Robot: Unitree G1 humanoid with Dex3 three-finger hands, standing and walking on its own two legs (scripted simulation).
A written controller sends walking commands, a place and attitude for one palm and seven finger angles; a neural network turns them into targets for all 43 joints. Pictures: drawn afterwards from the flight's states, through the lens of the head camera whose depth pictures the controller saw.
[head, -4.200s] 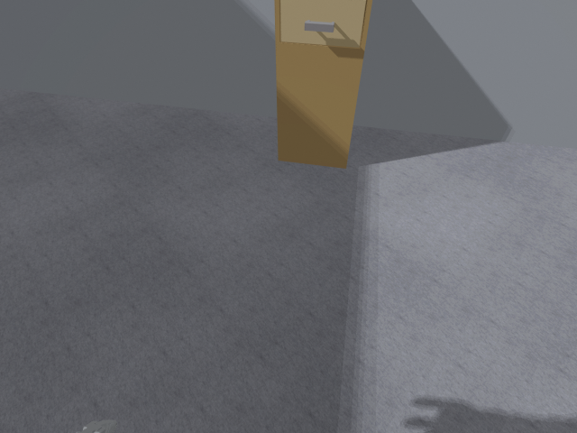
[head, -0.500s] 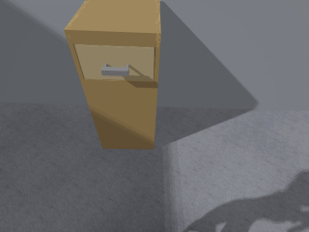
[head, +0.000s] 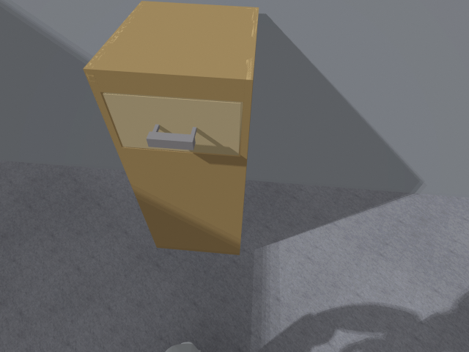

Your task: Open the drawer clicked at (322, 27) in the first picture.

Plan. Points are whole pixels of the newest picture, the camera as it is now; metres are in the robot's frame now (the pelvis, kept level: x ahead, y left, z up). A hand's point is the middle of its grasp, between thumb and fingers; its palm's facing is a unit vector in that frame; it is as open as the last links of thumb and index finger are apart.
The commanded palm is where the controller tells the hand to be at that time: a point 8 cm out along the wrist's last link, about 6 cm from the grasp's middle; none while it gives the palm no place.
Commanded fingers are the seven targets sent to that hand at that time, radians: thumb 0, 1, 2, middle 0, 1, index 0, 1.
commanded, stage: come to a stop and stand still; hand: left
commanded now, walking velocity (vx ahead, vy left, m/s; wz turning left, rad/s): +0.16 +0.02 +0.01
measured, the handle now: (173, 134) +0.62 +0.21 -0.02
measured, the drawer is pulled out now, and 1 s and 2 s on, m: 0.00 0.00 0.00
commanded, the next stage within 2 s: look again from close up in 1.36 s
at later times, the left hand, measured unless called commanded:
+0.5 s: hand out of the picture +0.13 +0.18 -0.16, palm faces +0.03 -0.94 -0.33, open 7.3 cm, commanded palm none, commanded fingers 0.00 0.90 0.90 -0.20 -0.30 -0.20 -0.30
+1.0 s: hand out of the picture +0.03 +0.18 -0.18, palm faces +0.09 -0.97 -0.23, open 7.4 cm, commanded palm none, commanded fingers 0.00 0.90 0.90 -0.20 -0.30 -0.20 -0.30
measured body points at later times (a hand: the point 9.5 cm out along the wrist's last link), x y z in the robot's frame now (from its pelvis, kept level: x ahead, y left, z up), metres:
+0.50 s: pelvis +0.05 -0.03 -0.02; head +0.07 -0.07 +0.43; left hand +0.13 +0.23 -0.14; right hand +0.13 -0.28 -0.18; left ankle +0.09 +0.12 -0.73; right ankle +0.09 -0.14 -0.74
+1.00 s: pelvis +0.02 -0.01 +0.00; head +0.03 -0.01 +0.45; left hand +0.03 +0.23 -0.16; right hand +0.04 -0.26 -0.16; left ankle -0.02 +0.12 -0.74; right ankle +0.08 -0.14 -0.74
